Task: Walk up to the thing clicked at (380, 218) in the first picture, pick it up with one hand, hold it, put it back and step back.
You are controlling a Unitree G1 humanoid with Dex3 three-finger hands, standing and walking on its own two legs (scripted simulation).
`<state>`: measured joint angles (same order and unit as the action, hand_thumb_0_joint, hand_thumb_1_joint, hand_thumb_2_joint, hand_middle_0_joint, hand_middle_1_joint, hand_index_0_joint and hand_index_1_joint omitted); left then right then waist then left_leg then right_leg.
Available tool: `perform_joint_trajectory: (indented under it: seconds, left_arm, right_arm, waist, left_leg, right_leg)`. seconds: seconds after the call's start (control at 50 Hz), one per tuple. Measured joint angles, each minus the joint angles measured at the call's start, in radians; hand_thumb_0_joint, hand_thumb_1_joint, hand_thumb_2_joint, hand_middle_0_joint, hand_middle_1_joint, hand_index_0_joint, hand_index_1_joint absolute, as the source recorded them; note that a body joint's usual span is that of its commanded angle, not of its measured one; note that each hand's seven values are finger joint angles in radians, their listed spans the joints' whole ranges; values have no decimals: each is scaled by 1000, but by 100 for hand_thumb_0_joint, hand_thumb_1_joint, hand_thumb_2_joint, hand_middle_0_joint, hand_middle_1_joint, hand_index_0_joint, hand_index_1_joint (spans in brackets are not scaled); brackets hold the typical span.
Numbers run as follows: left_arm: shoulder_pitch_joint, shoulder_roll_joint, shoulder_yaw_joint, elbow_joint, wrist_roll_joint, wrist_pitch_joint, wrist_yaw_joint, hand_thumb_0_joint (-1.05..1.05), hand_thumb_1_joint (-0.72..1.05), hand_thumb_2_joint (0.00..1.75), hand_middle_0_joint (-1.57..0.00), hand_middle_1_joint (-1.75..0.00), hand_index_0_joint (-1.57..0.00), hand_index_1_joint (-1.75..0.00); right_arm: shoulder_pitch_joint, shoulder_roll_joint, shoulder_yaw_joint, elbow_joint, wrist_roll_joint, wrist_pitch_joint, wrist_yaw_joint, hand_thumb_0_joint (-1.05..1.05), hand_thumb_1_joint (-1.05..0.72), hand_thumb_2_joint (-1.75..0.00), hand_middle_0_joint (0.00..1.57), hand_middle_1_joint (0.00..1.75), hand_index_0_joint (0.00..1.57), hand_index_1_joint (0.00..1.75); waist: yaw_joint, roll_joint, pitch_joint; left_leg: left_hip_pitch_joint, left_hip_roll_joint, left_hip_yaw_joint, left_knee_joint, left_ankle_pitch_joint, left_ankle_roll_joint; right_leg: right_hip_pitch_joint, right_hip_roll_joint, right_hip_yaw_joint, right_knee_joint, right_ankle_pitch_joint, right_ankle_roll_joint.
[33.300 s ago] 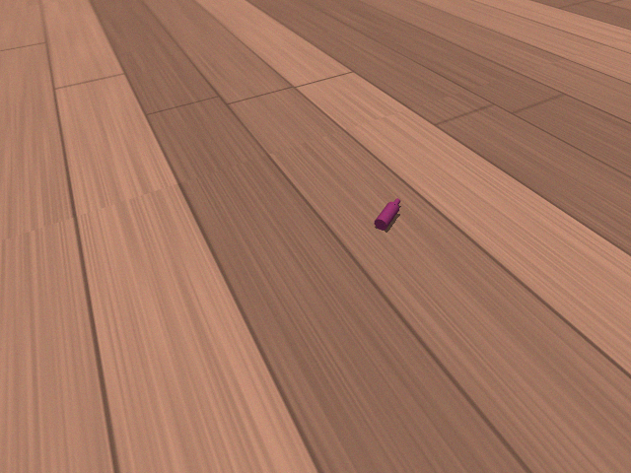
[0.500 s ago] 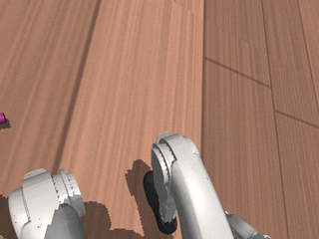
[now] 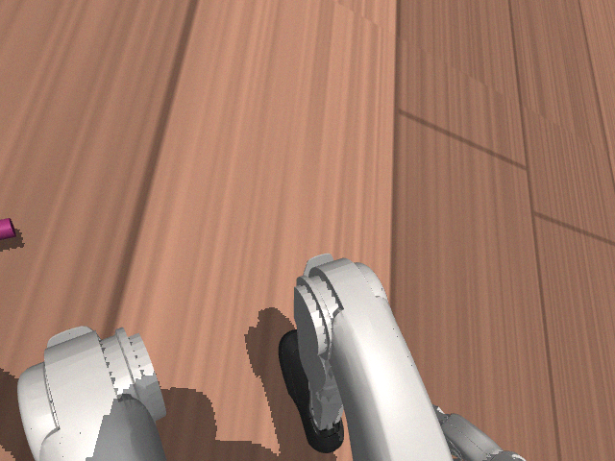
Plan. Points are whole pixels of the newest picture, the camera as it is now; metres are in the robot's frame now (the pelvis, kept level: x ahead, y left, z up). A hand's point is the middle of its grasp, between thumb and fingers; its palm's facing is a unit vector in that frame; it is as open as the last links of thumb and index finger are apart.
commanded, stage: settle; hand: left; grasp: from above
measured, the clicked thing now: out of the picture +0.43 +0.35 -0.25
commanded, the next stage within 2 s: lift in 1.04 s
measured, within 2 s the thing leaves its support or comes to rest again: leaves its support in 0.36 s
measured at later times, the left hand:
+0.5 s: hand out of the picture +0.43 +0.38 -0.18, palm faces -0.36 -0.14 -0.92, open 8.6 cm
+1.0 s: hand out of the picture +0.41 +0.38 -0.10, palm faces -0.43 -0.10 -0.90, open 8.6 cm
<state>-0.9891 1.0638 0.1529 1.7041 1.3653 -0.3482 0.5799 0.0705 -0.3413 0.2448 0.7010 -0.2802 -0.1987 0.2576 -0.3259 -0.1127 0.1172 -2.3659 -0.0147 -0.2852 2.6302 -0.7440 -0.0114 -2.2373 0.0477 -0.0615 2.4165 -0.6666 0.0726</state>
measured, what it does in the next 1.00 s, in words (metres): stands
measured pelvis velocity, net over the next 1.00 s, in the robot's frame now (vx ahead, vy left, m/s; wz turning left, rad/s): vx -0.01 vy -0.01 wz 0.08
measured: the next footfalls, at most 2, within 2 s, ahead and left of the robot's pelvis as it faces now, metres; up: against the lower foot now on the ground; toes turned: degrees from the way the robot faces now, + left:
none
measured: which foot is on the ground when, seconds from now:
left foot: down 0.00-1.00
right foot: down 0.00-1.00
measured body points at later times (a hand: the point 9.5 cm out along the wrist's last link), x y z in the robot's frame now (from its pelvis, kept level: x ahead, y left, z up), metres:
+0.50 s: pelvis +0.00 +0.00 +0.01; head +0.24 +0.14 +0.36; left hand +0.45 +0.38 -0.13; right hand +0.08 -0.27 -0.05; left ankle +0.05 +0.12 -0.25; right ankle +0.12 -0.15 -0.25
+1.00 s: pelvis -0.01 -0.01 +0.04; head +0.21 +0.10 +0.42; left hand +0.43 +0.38 -0.05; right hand +0.09 -0.28 -0.05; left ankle +0.05 +0.12 -0.25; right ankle +0.12 -0.15 -0.25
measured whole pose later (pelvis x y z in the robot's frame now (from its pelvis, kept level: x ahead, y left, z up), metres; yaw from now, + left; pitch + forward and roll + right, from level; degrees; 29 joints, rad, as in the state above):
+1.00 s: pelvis -0.01 -0.01 +0.04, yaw +5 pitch +31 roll -12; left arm -0.92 0.88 0.14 1.33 1.29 -0.33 0.25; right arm 0.15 -0.32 0.08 0.67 -0.14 -0.04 0.20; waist -0.23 0.01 -0.02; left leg -2.33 -0.02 -0.20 2.44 -0.67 -0.01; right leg -2.22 -0.01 -0.02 2.30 -0.64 0.07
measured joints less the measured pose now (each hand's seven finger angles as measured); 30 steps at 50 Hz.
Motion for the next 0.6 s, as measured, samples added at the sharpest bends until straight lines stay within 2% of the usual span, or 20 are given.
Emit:
perform_joint_trajectory:
  seconds: [0.16,0.32,0.46,0.6]
  left_arm:
    - [-6,7,-1,1,-9,1,-7,2,22,19,-83,-32,-87,-29]
    - [15,-6,27,-68,-9,6,-48,2,22,17,-86,-28,-89,-26]
    - [55,-50,57,-178,-24,25,-82,1,23,15,-89,-23,-92,-21]
    - [65,-119,22,-260,-60,66,-161,1,24,12,-91,-18,-94,-17]
  right_arm:
    - [4,-1,4,-6,0,3,-1,0,-90,-90,20,30,20,30]
    - [23,1,-9,-8,9,8,-1,0,-91,-90,21,30,20,30]
    - [42,8,-50,-2,31,27,5,0,-91,-90,21,30,20,30]
    - [55,21,-104,-1,74,63,5,0,-91,-90,20,30,20,30]
  waist:
    - [-4,1,9]
    - [2,4,5]
    - [21,29,-30]
    - [55,77,-91]
  left_leg:
    - [1,-1,-1,-4,3,-2]
    - [2,-2,-1,-11,3,-7]
    - [-5,-7,5,-27,5,-11]
    - [-15,-9,38,-71,22,-1]
  right_leg:
    - [1,-2,-1,-3,3,1]
    - [-1,-7,-3,-6,3,-2]
    - [-8,-19,-2,-15,0,-6]
    - [-14,-37,16,-40,-4,-10]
